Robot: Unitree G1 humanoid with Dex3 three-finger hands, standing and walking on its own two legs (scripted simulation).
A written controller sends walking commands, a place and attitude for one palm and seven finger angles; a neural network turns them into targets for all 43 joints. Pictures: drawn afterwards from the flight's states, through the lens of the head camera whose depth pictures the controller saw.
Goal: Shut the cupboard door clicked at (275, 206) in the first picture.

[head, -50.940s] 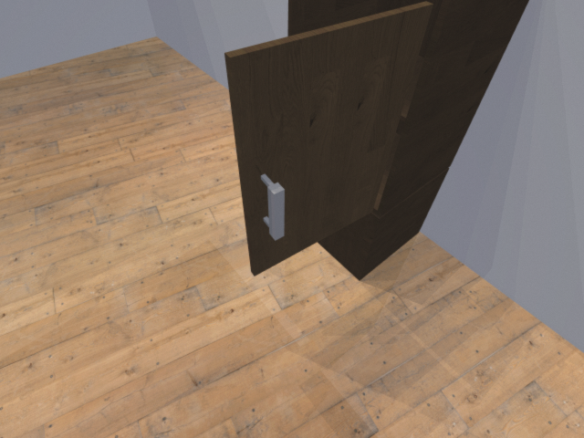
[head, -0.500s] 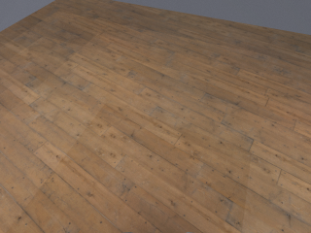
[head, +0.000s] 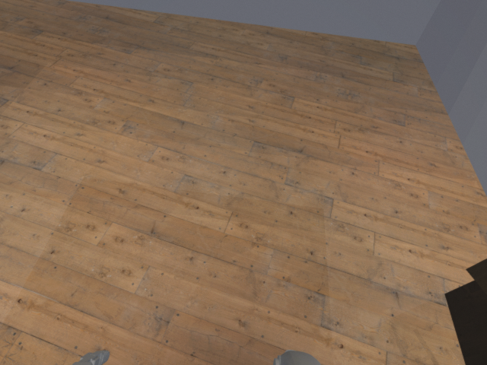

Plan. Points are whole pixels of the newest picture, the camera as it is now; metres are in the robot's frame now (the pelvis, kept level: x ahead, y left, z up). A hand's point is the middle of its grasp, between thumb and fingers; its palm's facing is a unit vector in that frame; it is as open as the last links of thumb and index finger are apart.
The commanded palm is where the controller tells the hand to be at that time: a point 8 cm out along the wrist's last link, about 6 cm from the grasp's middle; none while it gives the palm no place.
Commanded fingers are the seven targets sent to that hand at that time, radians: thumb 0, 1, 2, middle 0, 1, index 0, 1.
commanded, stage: turn to face it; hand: left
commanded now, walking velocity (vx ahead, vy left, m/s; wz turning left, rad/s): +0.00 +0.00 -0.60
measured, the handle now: out of the picture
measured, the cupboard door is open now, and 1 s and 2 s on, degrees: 28 28 28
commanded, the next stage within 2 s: take the last steps up to it in 1.72 s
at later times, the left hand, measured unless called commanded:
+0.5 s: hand (165, 351) +0.16 +0.15 -0.18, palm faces -0.28 -0.94 -0.20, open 7.4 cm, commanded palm none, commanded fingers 0.00 0.90 0.90 -0.20 -0.30 -0.20 -0.30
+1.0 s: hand (204, 303) +0.25 +0.09 -0.17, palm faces -0.56 -0.78 -0.27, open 7.4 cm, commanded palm none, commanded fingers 0.00 0.90 0.90 -0.20 -0.30 -0.20 -0.30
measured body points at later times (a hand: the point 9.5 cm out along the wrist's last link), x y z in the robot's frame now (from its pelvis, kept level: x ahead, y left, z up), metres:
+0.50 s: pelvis +0.02 -0.01 -0.01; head +0.07 -0.01 +0.43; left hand +0.17 +0.20 -0.16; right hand +0.03 -0.29 -0.14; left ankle +0.06 +0.11 -0.72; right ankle -0.02 -0.13 -0.74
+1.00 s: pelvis +0.02 -0.01 -0.02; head +0.05 -0.05 +0.43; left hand +0.27 +0.13 -0.15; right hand -0.11 -0.25 -0.17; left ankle +0.07 +0.11 -0.73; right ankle -0.05 -0.10 -0.75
